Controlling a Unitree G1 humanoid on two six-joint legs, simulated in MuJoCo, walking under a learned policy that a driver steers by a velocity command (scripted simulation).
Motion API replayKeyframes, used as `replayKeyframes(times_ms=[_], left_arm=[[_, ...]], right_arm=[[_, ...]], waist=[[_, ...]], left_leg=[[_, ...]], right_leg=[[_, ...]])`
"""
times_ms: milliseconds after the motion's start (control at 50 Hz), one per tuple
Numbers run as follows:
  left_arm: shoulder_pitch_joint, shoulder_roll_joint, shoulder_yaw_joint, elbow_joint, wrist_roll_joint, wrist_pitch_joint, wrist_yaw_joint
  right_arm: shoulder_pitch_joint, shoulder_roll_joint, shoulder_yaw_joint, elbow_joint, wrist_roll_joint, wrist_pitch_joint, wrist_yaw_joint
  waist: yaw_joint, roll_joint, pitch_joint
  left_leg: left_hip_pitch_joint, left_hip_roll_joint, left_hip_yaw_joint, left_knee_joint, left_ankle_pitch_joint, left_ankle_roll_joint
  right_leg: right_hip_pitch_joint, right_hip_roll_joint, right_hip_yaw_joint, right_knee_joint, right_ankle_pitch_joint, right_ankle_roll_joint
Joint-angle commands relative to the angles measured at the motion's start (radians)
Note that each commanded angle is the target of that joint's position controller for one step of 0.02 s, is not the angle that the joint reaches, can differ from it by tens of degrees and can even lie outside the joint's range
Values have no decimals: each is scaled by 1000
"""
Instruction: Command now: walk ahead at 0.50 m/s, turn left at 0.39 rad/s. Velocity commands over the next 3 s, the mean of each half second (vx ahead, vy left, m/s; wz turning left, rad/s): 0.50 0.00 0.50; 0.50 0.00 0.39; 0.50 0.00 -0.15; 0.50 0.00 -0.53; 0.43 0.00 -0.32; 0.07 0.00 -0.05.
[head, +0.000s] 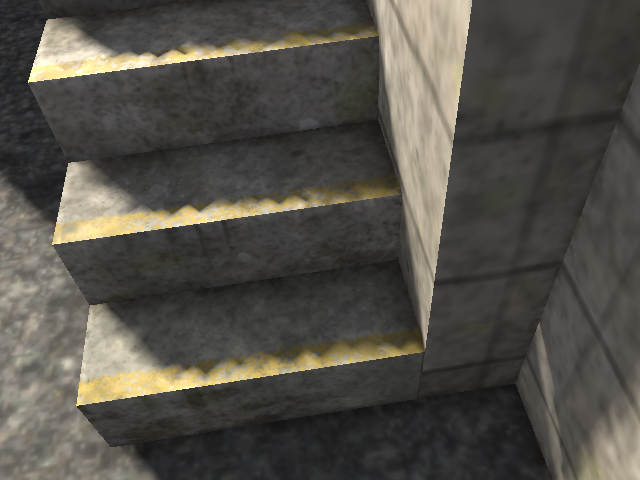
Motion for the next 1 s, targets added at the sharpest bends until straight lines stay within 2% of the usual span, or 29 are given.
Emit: replayKeyframes(times_ms=[20, 140, 160, 200, 220, 240, 260, 280, 300, 320, 340, 420, 500, 520, 560, 580, 620, 660, 680, 700, 720, 740, 760, 800, 820, 880, 920, 960, 1000], left_arm=[[-33, 169, 34, -60, -10, -17, 23], [-38, 222, 57, -65, -32, 11, 19], [-55, 200, 49, -56, -32, 11, 34], [-64, 269, 71, -67, -22, 27, 40], [-36, 243, 60, -81, -20, 35, 46], [10, 165, 32, -125, 18, 28, 46], [84, 32, -19, -186, 25, -15, 21], [-1, 136, -1, -160, 0, -60, -8], [-110, 167, -1, -198, -4, -77, -28], [-107, 129, -9, -185, 18, -66, -15], [-123, 129, -11, -184, 28, -57, -7], [-104, 118, -12, -217, 28, -12, 16], [-236, 47, -39, -271, 24, 3, 20], [-202, 12, -48, -244, 11, 14, 19], [-229, 51, -37, -251, 3, 10, 9], [-281, 58, -28, -269, -8, 2, 9], [-260, 84, -16, -269, -4, -11, 13], [-197, 109, 2, -264, 18, -28, 9], [-78, 122, 13, -231, 40, -37, 4], [61, 168, 17, -210, 65, -37, 1], [68, 205, 30, -166, 51, -31, -4], [-27, 128, 21, -186, 9, -21, 0], [-53, 67, 10, -209, -20, -4, 1], [-31, 36, -4, -169, -23, 24, 4], [5, 50, 0, -152, -2, 28, 0], [-1, 26, -6, -116, -12, 25, -1], [-131, 31, -17, -146, -22, 39, -1], [-41, 137, 5, -111, -17, 24, -7], [-85, 160, 11, -102, -37, 10, -17]], right_arm=[[-121, -10, -2, -123, -12, -10, 21], [-171, -33, -7, -196, 7, -7, 55], [-173, -38, -8, -208, 2, -10, 51], [-47, -67, -26, -187, -11, -15, 52], [129, -112, -52, -124, -16, -11, 52], [251, -211, -84, -87, -4, -3, 37], [239, -334, -102, -103, -16, 2, 19], [257, -250, -83, -147, -26, -4, 11], [233, -214, -74, -144, -21, -8, 3], [125, -179, -67, -151, -5, -8, -3], [49, -138, -55, -172, 17, -3, -3], [17, -143, -54, -150, 11, 9, -15], [32, -138, -58, -149, 27, 40, -39], [56, -126, -58, -140, 20, 54, -43], [61, -114, -55, -174, 12, 69, -43], [80, -107, -56, -161, 31, 61, -47], [61, -87, -46, -167, 18, 58, -51], [21, -82, -42, -175, 30, 52, -55], [-48, -55, -29, -203, 28, 41, -49], [-97, 11, -2, -244, 15, 31, -44], [121, 63, 9, -222, 8, 29, -39], [224, -69, -16, -154, 15, 41, -31], [152, -84, -19, -149, 22, 52, -25], [70, -30, -3, -171, 14, 57, -19], [42, 0, 10, -176, 20, 51, -10], [14, 92, 41, -188, 4, 38, 0], [-88, 160, 73, -228, -19, 35, 5], [-57, 104, 50, -215, -15, 51, -21], [-3, 53, 23, -193, -20, 64, -38]], waist=[[-8, -181, 42], [-8, -181, 39], [-33, -186, 30], [-105, -178, -61], [-167, -132, -152], [-174, 70, -223], [-63, 373, -379], [-146, 214, -424], [-149, 52, -336], [-78, -71, -255], [-37, -106, -198], [36, -12, -100], [-18, -7, -67], [-24, 33, -107], [-48, 50, -110], [-61, 45, -79], [-40, 69, -108], [20, 87, -138], [82, 81, -204], [126, -47, -280], [-7, -397, -315], [-60, -249, -227], [-4, -169, -150], [6, -111, 15], [21, -137, 34], [-23, -123, 26], [-36, -201, 19], [-35, -270, -60], [-82, -273, -80]], left_leg=[[52, -4, 71, -149, 153, -11], [52, 14, 111, -286, -55, 57], [94, 4, 126, -335, -63, 78], [303, -93, 202, -418, -139, 127], [536, -155, 203, -457, -121, 154], [850, -19, -35, -396, 125, 188], [1152, 195, -575, -512, -6, 415], [1154, 216, -674, -608, -21, 432], [1074, 200, -557, -609, -50, 377], [884, 171, -437, -617, 19, 322], [710, 145, -360, -658, 88, 303], [467, 46, -177, -707, 271, 298], [402, -28, -114, -666, 220, 244], [429, -12, -136, -643, 157, 237], [478, 10, -213, -617, 106, 228], [523, 16, -260, -615, 52, 235], [653, 57, -333, -558, 190, 218], [725, 5, -317, -427, 569, 172], [705, -40, -261, -274, 685, 140], [548, -127, -193, 27, 416, 75], [259, -292, -151, 290, -593, 1], [178, -184, -128, 476, -640, -18], [103, -147, -70, 579, -578, -47], [-8, -117, -11, 559, -525, -62], [-33, -113, 44, 548, -478, -63], [78, -54, 114, 300, -353, -64], [380, -33, 172, -95, -238, -46], [507, -89, 182, -226, -145, -34], [530, -93, 180, -384, -91, -1]], right_leg=[[-97, -208, 10, -112, 152, -104], [87, -307, -9, -13, 186, -79], [96, -311, -21, 42, 342, -62], [90, -269, -67, 293, 692, -38], [13, -232, -79, 505, 722, -23], [-298, -180, -64, 814, 194, 20], [-720, 24, 49, 1163, -466, 66], [-831, 11, 224, 1316, -412, 38], [-889, -22, 228, 1302, -270, 15], [-819, -69, 223, 1178, -159, 10], [-706, -96, 234, 1089, -118, 22], [-498, -79, 166, 879, -110, 70], [-421, 4, 115, 568, 30, 89], [-379, 29, 104, 596, 21, 99], [-401, 30, 125, 568, 25, 89], [-432, 36, 142, 503, 11, 86], [-421, 38, 164, 457, -45, 50], [-284, 62, 139, 253, 8, -9], [-123, 9, 175, 148, 205, -52], [118, -176, 353, 118, 638, -131], [330, -425, 702, 158, 916, -341], [189, -471, 684, 177, 642, -354], [150, -391, 578, 136, 395, -311], [46, -275, 454, 30, -18, -235], [33, -230, 395, 8, -73, -236], [-73, -198, 268, 40, 239, -238], [-253, -162, 156, 3, 514, -219], [-160, -218, 185, 3, 690, -225], [-74, -223, 176, 82, 747, -181]])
